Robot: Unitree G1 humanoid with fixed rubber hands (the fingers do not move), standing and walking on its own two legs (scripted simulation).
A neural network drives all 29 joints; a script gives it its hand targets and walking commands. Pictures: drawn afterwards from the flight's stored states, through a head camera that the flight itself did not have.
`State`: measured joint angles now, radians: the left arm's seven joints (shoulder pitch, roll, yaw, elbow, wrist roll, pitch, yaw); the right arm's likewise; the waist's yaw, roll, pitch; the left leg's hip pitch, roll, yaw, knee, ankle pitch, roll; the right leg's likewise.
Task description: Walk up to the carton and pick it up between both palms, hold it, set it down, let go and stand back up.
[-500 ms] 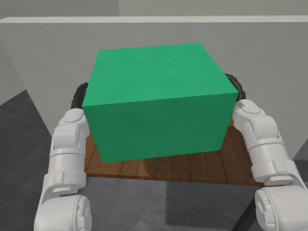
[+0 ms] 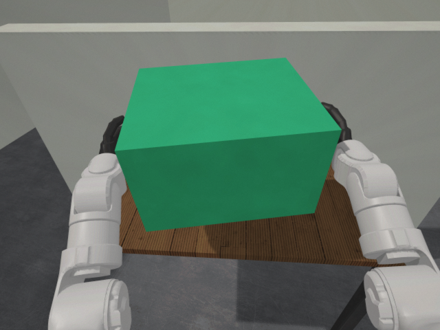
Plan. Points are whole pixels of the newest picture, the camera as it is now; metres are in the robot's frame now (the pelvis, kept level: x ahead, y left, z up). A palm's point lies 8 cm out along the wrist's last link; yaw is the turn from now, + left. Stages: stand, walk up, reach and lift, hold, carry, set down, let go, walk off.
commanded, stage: hold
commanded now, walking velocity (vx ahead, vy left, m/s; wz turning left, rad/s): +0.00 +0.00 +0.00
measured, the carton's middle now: (222, 137) +0.42 +0.02 +0.18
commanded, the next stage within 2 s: none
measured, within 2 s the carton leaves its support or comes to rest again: neither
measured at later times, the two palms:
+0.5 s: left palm (112, 159) +0.36 +0.22 +0.19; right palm (338, 144) +0.37 -0.18 +0.20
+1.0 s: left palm (112, 159) +0.36 +0.22 +0.18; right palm (338, 143) +0.37 -0.18 +0.20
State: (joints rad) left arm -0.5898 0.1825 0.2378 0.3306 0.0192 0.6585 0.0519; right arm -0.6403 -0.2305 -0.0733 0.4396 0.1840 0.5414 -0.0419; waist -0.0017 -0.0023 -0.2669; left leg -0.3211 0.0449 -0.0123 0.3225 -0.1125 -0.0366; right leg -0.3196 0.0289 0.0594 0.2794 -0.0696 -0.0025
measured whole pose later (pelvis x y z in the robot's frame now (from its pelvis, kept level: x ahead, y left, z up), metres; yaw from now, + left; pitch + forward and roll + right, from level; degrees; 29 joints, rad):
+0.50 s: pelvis +0.00 +0.00 +0.00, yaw +0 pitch +6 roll +0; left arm -0.59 0.17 0.26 0.31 0.05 0.67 0.03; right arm -0.64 -0.23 -0.07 0.43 0.18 0.55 -0.04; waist 0.00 0.00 -0.27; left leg -0.32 0.04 -0.01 0.32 -0.11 -0.04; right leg -0.32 0.03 0.06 0.28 -0.07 0.00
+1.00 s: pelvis +0.00 +0.00 +0.00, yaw +0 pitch +6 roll +0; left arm -0.58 0.17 0.26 0.31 0.05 0.67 0.03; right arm -0.64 -0.23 -0.07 0.43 0.18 0.55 -0.04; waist 0.00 0.00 -0.27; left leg -0.31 0.04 -0.01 0.32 -0.11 -0.04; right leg -0.32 0.03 0.06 0.28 -0.07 0.00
